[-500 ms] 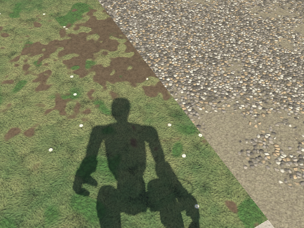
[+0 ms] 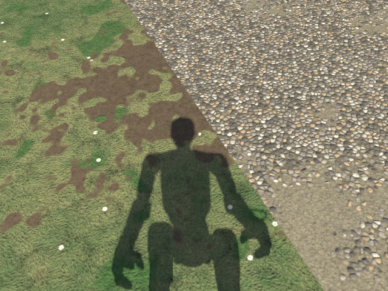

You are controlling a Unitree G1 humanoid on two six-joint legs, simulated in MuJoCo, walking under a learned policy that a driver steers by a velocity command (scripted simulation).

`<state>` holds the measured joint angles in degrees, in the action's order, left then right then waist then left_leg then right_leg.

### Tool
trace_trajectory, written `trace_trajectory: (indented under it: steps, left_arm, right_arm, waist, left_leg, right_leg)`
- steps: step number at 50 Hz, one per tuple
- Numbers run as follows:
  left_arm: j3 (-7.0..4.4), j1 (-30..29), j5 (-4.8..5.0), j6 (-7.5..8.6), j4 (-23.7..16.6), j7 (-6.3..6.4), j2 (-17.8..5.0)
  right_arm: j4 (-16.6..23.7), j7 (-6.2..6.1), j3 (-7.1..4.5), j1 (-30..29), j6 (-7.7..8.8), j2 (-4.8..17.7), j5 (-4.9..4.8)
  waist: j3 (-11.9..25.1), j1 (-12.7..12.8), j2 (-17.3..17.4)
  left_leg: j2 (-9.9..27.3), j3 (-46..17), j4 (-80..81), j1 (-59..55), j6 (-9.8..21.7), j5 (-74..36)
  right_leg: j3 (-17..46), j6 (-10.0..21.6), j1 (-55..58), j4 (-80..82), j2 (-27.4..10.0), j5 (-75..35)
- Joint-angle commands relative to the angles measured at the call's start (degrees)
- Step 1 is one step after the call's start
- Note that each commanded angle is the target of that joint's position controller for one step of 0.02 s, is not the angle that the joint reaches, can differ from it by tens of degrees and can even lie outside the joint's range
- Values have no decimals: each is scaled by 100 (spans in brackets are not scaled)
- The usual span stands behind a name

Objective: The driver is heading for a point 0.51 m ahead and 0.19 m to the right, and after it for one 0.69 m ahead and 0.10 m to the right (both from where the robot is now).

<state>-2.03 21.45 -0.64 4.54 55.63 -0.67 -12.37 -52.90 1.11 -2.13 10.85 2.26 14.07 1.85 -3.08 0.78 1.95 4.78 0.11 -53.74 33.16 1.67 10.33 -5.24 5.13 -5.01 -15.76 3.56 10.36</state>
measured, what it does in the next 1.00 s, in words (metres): walks ahead, turning right: left foot, then right foot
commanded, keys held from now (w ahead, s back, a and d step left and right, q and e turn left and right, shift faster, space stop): no key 0.16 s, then e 0.56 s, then w+e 0.28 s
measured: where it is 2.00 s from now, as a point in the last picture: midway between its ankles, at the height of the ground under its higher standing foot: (285, 279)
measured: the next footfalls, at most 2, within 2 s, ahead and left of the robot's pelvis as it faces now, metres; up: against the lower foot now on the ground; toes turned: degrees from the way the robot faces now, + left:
left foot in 0.18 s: +0.23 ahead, +0.10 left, +0.00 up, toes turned +2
right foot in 0.64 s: +0.10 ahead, -0.08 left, +0.00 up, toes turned -17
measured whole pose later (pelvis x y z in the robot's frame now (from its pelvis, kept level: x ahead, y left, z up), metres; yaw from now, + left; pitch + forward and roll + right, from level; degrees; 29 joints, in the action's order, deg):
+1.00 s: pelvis +0.11 -0.01 +0.00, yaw -26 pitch +2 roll +1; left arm -4.6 20.0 -1.0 0.4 49.4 0.0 -14.8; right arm -49.7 0.5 -4.0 8.6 -0.2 15.8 1.6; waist 1.5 2.6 0.8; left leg 0.6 -1.6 -42.8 24.7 -2.7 17.3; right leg 7.7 5.6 -9.4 -18.2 5.6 10.9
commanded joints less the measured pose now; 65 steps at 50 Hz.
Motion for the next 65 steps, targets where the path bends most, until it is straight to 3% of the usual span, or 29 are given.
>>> trace_trajectory:
  steps: [1,6,8,9,10,11,12,13,16,21,28,30,31,32,33,34,36,38,44,50,53,55,56,57,58,59,60,61,65]
  left_arm:
    - [-67,-37,12,70,-180,31,-641]
    - [-35,160,-7,-42,70,128,-631]
    - [-34,31,5,-86,125,179,-622]
    - [-23,80,32,-98,173,185,-589]
    - [17,256,59,-72,90,198,-493]
    - [137,1114,252,-147,187,208,71]
    - [12,725,177,-308,221,269,-382]
    - [-91,273,38,-381,104,260,-601]
    - [-149,-88,-101,-542,10,177,-395]
    - [-187,-165,-88,-770,-109,179,-250]
    - [-224,-463,-53,-875,-559,36,-406]
    - [-238,-119,-53,-846,-545,-13,-399]
    - [-265,-9,-80,-802,-529,-27,-479]
    - [-331,-82,-134,-735,-662,14,-858]
    - [-493,-173,-101,-714,-817,92,-1630]
    - [-486,-176,-157,-702,-739,202,-1425]
    - [-413,-855,-87,-681,-923,230,-1148]
    - [-382,-826,-15,-619,-1014,160,-947]
    - [-436,26,-7,-430,-815,122,-1056]
    - [-510,100,-58,-333,-852,63,-1255]
    - [-548,-142,-72,-306,-963,4,-1322]
    - [-550,-675,-32,-305,-1116,-11,-1296]
    - [-501,-776,-7,-266,-1171,0,-1082]
    - [-351,-773,20,-193,-1298,-1,-545]
    - [-318,-775,-2,-175,-1453,6,-562]
    - [-346,-631,-128,-194,-1360,-7,-860]
    - [-357,-616,-165,-186,-1215,-83,-907]
    - [-339,-515,-149,-184,-1122,-145,-825]
    - [-277,-880,-198,-243,-1197,-261,-725]
  right_arm:
    - [151,-16,59,70,10,21,-51]
    - [79,-143,66,-114,53,144,-59]
    - [-116,-197,26,295,124,210,-33]
    - [-255,-230,-7,647,216,301,7]
    - [-345,-272,-91,1116,307,697,64]
    - [-344,-284,-154,1235,236,910,-2]
    - [-203,-254,-122,1053,148,712,-201]
    - [-117,-264,-122,743,97,696,-210]
    - [34,-426,-67,97,-28,422,-144]
    - [141,-459,-119,-30,-85,468,-53]
    - [237,-410,-260,-151,-255,808,-32]
    - [288,-407,-310,-312,-324,900,-76]
    - [244,-385,-330,-192,-378,829,-58]
    - [234,-323,-293,96,-458,511,-56]
    - [624,-396,-237,-382,-487,335,-106]
    - [689,-392,-234,-676,-493,439,-52]
    - [531,-291,-269,-363,-420,464,-132]
    - [407,-176,-322,-127,-352,600,59]
    - [676,-87,-283,-709,-243,520,3]
    - [927,-56,-210,-988,-75,542,-42]
    - [1027,-72,-182,-826,21,583,-99]
    - [841,-145,-170,-3,116,524,-141]
    - [708,-228,-238,539,181,752,-102]
    - [667,-319,-343,1170,222,1304,16]
    - [661,-333,-452,1229,182,1836,75]
    - [701,-302,-399,882,159,1451,74]
    - [783,-237,-282,580,186,976,-6]
    - [811,-190,-213,407,222,737,-23]
    - [533,-123,-170,858,382,628,-58]
  waist:
    - [66,-151,-697]
    - [186,-6,-795]
    - [198,-193,-699]
    - [303,-342,-395]
    - [826,-362,100]
    - [1670,-92,1096]
    - [1809,-308,707]
    - [1262,-240,427]
    - [443,88,373]
    - [578,111,406]
    - [711,3,498]
    - [659,190,312]
    - [453,225,-117]
    - [147,156,-1462]
    - [-364,225,-2179]
    - [-468,167,-1311]
    - [-228,-225,-811]
    - [304,-167,-829]
    - [189,240,-804]
    - [177,362,-862]
    - [172,201,-854]
    - [218,-360,-651]
    - [365,-612,-279]
    - [708,-807,844]
    - [592,-667,1390]
    - [90,-333,719]
    - [-192,-210,278]
    - [-235,-94,243]
    - [-26,-157,464]
  left_leg:
    - [-189,352,950,-630,-86,-597]
    - [-406,316,1875,-1085,80,-677]
    - [-480,257,2542,-1563,230,-688]
    - [-374,123,3210,-2198,292,-1608]
    - [497,-557,2909,-3259,420,-4182]
    - [1823,-1681,2602,-4362,1411,-6148]
    - [1950,-1920,2840,-3953,1725,-5397]
    - [1730,-1594,3164,-3399,1666,-4346]
    - [1149,-682,3834,-2082,1179,-2297]
    - [1073,-139,3982,-1727,1206,-820]
    - [1428,12,3926,-1647,1023,510]
    - [1365,262,3597,-1334,682,869]
    - [1188,546,3023,-1000,353,1149]
    - [505,1140,1557,-378,-115,1828]
    - [-498,773,700,499,-388,2358]
    - [-300,117,-124,229,-357,1938]
    - [-339,-113,-346,56,-281,1008]
    - [-355,-79,-566,125,-265,669]
    - [-326,-165,444,675,-467,547]
    - [-449,-176,1455,15,-407,886]
    - [-582,-187,2006,-818,-268,974]
    - [-705,-95,3035,-2482,-157,381]
    - [-401,-353,3286,-3629,-107,391]
    - [1010,-1874,4006,-4422,88,2007]
    - [1958,-4037,4767,-4211,606,3550]
    - [1934,-3891,4675,-3667,833,3730]
    - [1558,-3204,4640,-3284,762,3226]
    - [1188,-2474,4682,-3127,624,2432]
    - [701,-1095,4573,-3286,637,-382]
  right_leg:
    - [250,469,-391,254,-1199,-4382]
    - [444,418,188,-267,-1423,-4277]
    - [576,311,312,-804,-1443,-4067]
    - [598,144,179,-1382,-1242,-3584]
    - [508,-50,-340,-2159,-972,-2147]
    - [269,-189,-1160,-3476,-279,1519]
    - [515,-206,-1431,-4210,-44,2915]
    - [646,-225,-1727,-4705,-140,2796]
    - [653,-416,-1757,-4699,-482,1784]
    - [362,-569,-1678,-4180,-499,1555]
    - [56,-300,-1175,-2909,-512,1505]
    - [-35,-107,-556,-1948,-423,1065]
    - [328,20,-312,-1165,-469,851]
    - [2040,275,-437,264,-1514,1336]
    - [3776,888,-1157,813,-2573,827]
    - [3294,980,-1407,688,-2348,622]
    - [2392,662,-1281,359,-1605,344]
    - [2287,689,-586,411,-1321,852]
    - [2875,905,491,662,-1402,1509]
    - [3171,1074,87,431,-1319,1542]
    - [3376,986,-526,225,-1213,1525]
    - [3186,655,-1568,-250,-825,1472]
    - [2871,387,-2397,-905,-436,1762]
    - [1926,83,-3074,-2571,190,2230]
    - [1291,33,-3970,-3625,638,2407]
    - [1437,80,-4052,-4311,10,1870]
    - [1440,61,-3940,-4411,-132,1379]
    - [1394,-32,-3738,-4319,-225,995]
    - [1148,-297,-3731,-4425,-247,215]
Keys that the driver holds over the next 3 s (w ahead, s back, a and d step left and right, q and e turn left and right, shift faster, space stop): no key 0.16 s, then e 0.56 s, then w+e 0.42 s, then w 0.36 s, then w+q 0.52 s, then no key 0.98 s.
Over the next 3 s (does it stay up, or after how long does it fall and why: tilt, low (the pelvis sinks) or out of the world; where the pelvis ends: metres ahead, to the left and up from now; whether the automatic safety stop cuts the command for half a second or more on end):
stays up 0.70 -0.37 0.00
